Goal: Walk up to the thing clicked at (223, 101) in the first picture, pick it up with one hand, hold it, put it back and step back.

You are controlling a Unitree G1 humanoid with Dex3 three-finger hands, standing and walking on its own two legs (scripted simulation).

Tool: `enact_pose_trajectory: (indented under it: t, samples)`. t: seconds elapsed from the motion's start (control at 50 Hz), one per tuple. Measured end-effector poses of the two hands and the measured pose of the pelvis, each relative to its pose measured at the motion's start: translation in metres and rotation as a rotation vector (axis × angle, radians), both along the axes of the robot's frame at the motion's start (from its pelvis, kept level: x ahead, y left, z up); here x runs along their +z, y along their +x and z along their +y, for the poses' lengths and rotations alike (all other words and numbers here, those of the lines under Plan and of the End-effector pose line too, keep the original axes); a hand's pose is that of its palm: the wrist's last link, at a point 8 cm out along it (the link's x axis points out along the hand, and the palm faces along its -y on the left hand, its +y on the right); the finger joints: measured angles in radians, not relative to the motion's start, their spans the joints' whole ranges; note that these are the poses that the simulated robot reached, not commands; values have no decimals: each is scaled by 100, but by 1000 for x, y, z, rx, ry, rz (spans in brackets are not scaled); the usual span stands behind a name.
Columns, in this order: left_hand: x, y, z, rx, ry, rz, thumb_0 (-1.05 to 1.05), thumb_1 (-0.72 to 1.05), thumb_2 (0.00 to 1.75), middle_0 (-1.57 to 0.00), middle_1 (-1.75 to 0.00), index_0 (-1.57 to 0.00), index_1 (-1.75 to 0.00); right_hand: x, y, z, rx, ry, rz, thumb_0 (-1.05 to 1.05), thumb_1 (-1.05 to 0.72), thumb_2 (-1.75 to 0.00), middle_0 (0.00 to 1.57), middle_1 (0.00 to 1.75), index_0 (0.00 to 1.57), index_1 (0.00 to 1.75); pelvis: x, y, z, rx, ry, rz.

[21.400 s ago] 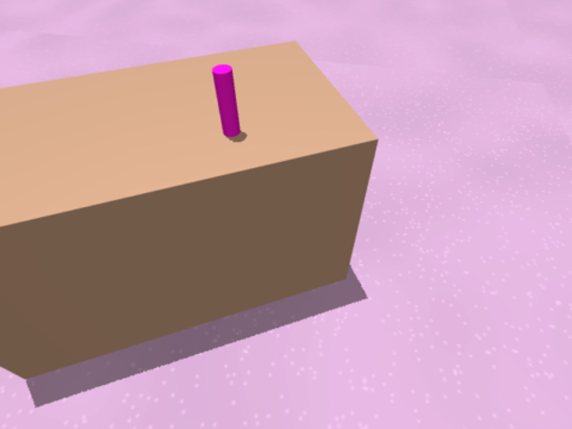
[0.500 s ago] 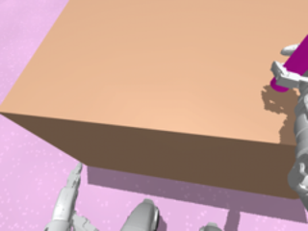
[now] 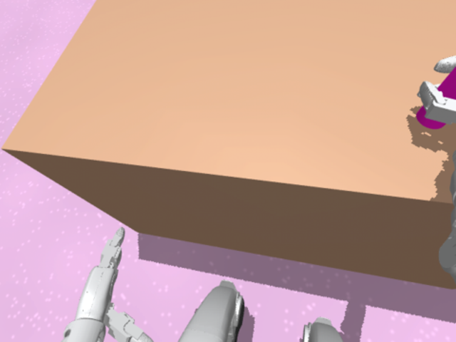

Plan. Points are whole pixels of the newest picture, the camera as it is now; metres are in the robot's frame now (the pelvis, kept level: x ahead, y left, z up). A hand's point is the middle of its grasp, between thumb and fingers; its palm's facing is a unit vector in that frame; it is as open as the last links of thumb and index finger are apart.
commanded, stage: lower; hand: right
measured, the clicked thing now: out of the picture +0.54 -0.22 +0.10
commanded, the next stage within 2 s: loosen in 0.16 s
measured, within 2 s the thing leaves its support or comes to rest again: neither
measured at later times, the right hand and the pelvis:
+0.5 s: hand (444, 95) +0.54 -0.21 +0.07, palm faces +0.21 +0.98 +0.01, open 6.4 cm; pelvis +0.00 +0.00 -0.01, yaw +0 degrees
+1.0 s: hand (449, 92) +0.55 -0.22 +0.06, palm faces +0.22 +0.98 +0.01, open 15.3 cm; pelvis +0.02 +0.00 +0.00, yaw +0 degrees
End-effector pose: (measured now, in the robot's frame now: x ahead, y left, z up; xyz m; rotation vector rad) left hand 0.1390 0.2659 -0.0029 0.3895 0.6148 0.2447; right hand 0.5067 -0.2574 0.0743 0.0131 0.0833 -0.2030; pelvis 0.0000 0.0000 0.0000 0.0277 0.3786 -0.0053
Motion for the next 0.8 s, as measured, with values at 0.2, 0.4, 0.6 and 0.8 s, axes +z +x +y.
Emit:
enact_pose_trajectory:
  t: [0.2,0.4,0.6,0.8]
  samples:
    - [-5,-3,-8,-4,-16,-2,-1,-55,6,-7,-4,-5,-5,-7,2,-2,-5,-10,-12,0,-8,-108,93,109,99,107,-5,-1,1,0,4,14]
    - [-3,2,-4,-8,3,-14,-1,-54,6,-7,-4,-6,-5,-8,3,-3,-3,-6,-28,-1,-6,-102,96,107,102,105,-9,0,0,-2,7,19]
    - [-6,-1,-8,-1,-8,11,-1,-54,6,-7,-5,-6,-5,-9,6,-5,-2,-7,-30,-1,4,-61,100,81,101,81,-11,1,-1,-5,9,24]
    - [-4,8,-10,3,-20,10,-1,-56,7,-7,-5,-6,-6,-10,10,-5,-9,-1,-21,0,25,-24,67,43,67,43,-7,11,-3,-2,9,29]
